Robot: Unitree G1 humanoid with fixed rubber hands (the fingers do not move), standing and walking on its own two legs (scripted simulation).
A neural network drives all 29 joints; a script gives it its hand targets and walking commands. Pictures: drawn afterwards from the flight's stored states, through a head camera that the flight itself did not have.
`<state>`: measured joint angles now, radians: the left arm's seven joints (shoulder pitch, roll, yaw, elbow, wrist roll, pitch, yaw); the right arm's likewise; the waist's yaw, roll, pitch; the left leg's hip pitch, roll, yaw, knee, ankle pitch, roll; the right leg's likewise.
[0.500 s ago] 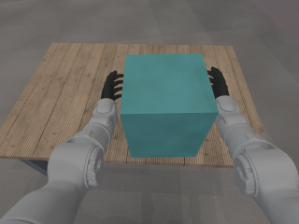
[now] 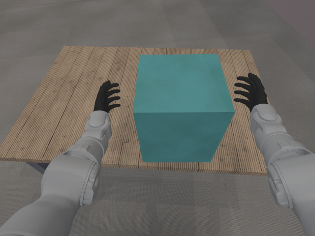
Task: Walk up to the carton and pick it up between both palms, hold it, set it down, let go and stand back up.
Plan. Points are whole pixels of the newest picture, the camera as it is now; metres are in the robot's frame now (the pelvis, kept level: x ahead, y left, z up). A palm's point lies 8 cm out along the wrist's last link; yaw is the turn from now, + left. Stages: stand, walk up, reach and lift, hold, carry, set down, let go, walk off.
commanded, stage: set down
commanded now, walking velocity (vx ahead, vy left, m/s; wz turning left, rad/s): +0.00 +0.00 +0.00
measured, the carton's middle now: (177, 112) +0.46 +0.00 +0.03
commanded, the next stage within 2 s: none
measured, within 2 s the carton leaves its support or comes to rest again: neither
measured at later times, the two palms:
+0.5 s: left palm (102, 133) +0.37 +0.20 +0.05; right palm (258, 130) +0.39 -0.20 +0.07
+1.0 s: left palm (95, 170) +0.27 +0.20 +0.03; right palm (273, 170) +0.30 -0.22 +0.05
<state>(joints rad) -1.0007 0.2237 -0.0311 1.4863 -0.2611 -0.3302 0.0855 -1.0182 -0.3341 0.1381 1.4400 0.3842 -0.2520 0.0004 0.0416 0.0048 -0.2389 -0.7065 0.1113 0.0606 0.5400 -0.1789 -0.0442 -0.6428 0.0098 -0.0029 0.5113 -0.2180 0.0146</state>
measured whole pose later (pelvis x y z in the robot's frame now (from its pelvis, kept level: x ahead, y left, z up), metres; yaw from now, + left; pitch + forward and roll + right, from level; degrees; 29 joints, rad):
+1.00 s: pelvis +0.01 -0.01 +0.02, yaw +2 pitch +0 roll +0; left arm -0.09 0.15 0.00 0.50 -0.14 -0.13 0.08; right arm -0.13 -0.25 0.03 0.63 0.28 -0.22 0.01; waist 0.01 -0.04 -0.03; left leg -0.20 0.08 0.05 0.33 -0.13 -0.05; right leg -0.14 -0.01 -0.03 0.34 -0.20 0.00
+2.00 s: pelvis +0.03 +0.00 +0.02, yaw +1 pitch -3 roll +0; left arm 0.38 0.22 -0.04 0.13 -0.14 -0.02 0.05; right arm 0.38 -0.18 0.00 0.20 0.14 -0.14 0.01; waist 0.03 -0.04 0.05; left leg -0.07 0.07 0.07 0.28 -0.15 -0.05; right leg -0.02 -0.02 0.00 0.29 -0.22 0.01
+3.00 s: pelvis +0.02 +0.00 +0.02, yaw +1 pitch -4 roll +0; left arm 0.26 0.25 0.02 0.41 -0.07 0.09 -0.01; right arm 0.25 -0.16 -0.01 0.51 0.01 -0.16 0.00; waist 0.00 -0.03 0.07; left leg -0.08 0.07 0.07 0.32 -0.17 -0.05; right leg -0.03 -0.02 0.00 0.34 -0.24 0.01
